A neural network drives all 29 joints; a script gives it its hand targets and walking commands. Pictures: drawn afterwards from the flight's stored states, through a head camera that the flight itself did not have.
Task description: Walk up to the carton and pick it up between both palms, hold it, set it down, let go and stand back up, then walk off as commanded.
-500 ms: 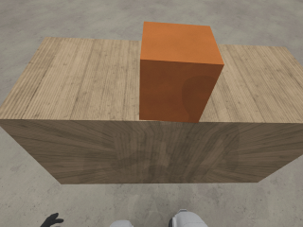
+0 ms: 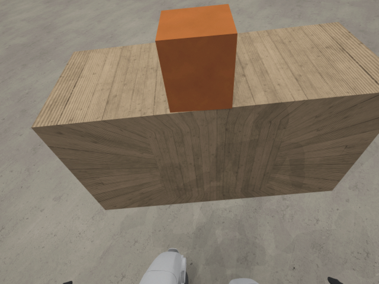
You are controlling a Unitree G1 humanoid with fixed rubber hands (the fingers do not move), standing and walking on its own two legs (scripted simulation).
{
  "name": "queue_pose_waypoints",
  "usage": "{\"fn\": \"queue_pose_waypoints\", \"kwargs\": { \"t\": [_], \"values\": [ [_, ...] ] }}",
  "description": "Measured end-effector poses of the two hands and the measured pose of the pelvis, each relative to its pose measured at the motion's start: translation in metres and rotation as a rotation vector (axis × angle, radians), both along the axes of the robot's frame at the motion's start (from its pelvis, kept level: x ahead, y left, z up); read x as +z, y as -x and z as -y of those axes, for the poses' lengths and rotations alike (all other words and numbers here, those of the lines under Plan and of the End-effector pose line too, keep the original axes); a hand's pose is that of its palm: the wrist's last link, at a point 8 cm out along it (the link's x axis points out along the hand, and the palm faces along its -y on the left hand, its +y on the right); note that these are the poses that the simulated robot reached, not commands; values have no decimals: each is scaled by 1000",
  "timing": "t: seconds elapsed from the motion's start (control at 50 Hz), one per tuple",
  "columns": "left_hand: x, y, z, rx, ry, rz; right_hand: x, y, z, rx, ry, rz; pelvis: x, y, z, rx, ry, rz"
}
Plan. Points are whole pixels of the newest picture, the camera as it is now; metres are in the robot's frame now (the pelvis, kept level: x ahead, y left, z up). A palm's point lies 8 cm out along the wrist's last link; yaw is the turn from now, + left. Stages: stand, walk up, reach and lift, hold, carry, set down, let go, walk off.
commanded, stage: walk off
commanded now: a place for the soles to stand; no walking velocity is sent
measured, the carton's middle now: (197, 61) +0.74 +0.00 +0.08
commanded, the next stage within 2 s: none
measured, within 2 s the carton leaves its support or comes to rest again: neither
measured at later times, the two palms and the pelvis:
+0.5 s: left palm out of the picture -0.07 +0.30 -0.09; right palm out of the picture -0.08 -0.32 -0.07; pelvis -0.17 -0.01 +0.01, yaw +0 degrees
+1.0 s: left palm out of the picture -0.18 +0.27 -0.07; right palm out of the picture -0.15 -0.33 -0.09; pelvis -0.24 -0.04 +0.02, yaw +2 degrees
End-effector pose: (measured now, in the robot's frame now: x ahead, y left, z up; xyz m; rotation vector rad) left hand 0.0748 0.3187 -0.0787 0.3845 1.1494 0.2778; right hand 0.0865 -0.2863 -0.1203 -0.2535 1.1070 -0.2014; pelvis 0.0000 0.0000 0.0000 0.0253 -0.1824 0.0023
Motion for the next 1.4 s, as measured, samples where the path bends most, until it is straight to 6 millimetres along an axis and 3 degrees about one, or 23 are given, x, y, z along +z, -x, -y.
{"fn": "queue_pose_waypoints", "kwargs": {
  "t": [0.08, 0.16, 0.24, 0.3, 0.4, 0.54, 0.64, 0.74, 0.84, 0.96, 1.06, 1.18, 1.3, 1.4],
  "values": [
    [24, 24, -1, -10, -42, -4, 6, 31, 1, 4, -21, -25, 15, 27, 2, -7, -2, -40],
    [31, 33, 4, -52, -47, 34, 7, 69, 7, 13, 3, -83, 18, 58, 2, 1, -9, -111],
    [22, 52, 8, -67, -18, 64, 10, 98, 11, 24, 41, -97, 15, 88, 0, 15, -17, -137],
    [4, 76, 7, -60, 22, 71, 15, 116, 13, 35, 83, -66, 6, 111, -5, 22, -13, -123],
    [-13, 114, 15, -35, 84, 65, 36, 153, 20, 25, 127, -22, 6, 145, -3, 15, -11, -65],
    [-16, 162, 28, -17, 98, 69, 52, 164, 40, 46, 144, 94, 6, 185, 19, 1, 7, -43],
    [-15, 204, 51, 2, 74, 63, 34, 182, 59, 74, 96, 99, -1, 209, 45, 15, 12, -36],
    [8, 242, 62, 10, 41, 47, 26, 199, 61, 85, 46, 54, 11, 221, 54, 35, 15, -36],
    [26, 254, 54, 10, -1, 33, 21, 212, 51, 109, -2, 8, 20, 231, 50, 44, 17, -94],
    [11, 259, 49, 7, 26, 9, 22, 225, 44, 95, 9, 0, 16, 236, 43, 37, 2, -105],
    [7, 246, 61, -10, 51, 56, 29, 239, 57, 77, 29, 0, 16, 235, 51, 30, -7, -104],
    [11, 244, 67, 1, 45, 117, 28, 224, 62, 89, 26, 14, 15, 228, 58, 53, 6, -53],
    [19, 239, 47, 11, 29, 108, 32, 213, 45, 112, 13, 4, 20, 221, 41, 61, 23, -70],
    [0, 236, 27, 11, 50, 48, 30, 211, 25, 106, 25, -7, 13, 213, 21, 50, 27, -93]
  ]
}}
